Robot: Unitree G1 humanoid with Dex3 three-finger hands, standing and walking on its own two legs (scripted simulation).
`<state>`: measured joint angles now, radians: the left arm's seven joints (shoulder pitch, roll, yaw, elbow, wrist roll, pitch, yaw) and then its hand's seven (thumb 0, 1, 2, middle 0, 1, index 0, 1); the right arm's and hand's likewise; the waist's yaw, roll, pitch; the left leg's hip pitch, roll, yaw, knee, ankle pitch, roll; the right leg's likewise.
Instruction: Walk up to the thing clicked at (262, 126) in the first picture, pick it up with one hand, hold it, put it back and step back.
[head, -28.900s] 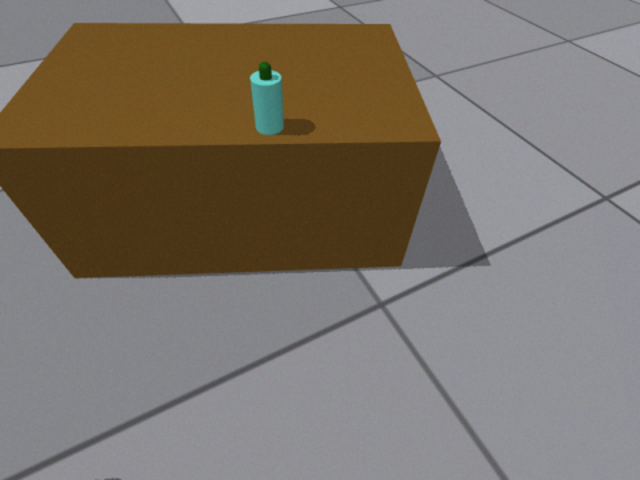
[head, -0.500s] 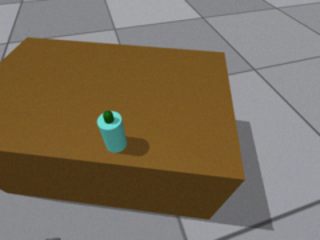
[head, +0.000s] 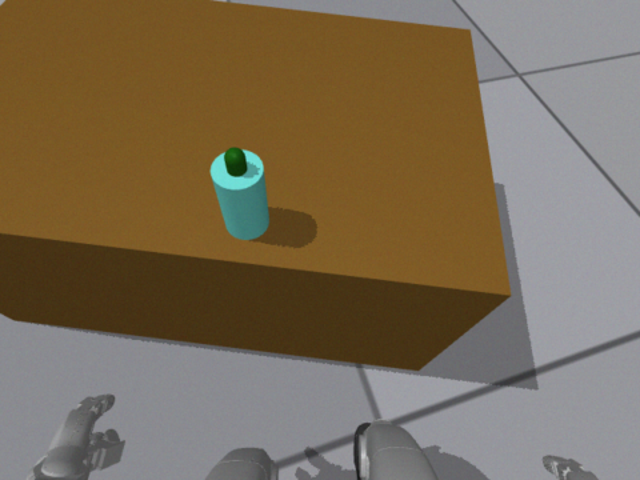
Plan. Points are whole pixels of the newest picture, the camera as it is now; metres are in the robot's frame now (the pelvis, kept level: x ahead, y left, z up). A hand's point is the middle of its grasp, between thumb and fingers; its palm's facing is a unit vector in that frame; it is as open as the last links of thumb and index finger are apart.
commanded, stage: step back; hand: left
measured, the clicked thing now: (241, 190) +0.52 +0.12 -0.06
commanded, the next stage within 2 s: none
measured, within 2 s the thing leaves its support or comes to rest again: neither
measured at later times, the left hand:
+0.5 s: hand out of the picture +0.03 +0.28 -0.14, palm faces -0.14 -0.90 -0.41, open 7.4 cm
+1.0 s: hand out of the picture -0.07 +0.28 -0.14, palm faces -0.05 -0.94 -0.34, open 7.4 cm
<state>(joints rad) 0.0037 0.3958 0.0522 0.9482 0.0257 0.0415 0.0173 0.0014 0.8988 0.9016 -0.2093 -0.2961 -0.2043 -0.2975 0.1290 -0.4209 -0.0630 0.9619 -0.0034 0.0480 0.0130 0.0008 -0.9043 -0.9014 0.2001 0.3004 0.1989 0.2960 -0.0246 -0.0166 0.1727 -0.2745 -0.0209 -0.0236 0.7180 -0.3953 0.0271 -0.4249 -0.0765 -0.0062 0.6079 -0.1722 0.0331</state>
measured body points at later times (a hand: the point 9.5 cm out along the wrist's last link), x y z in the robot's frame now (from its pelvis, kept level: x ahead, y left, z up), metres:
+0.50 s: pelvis -0.08 +0.02 +0.00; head -0.02 +0.00 +0.45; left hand +0.04 +0.32 -0.11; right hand +0.00 -0.29 -0.13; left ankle -0.03 +0.11 -0.72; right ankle -0.10 -0.07 -0.72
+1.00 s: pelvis -0.21 +0.03 +0.00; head -0.16 +0.05 +0.45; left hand -0.07 +0.32 -0.12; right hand -0.14 -0.29 -0.10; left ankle -0.19 +0.14 -0.72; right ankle -0.14 -0.07 -0.69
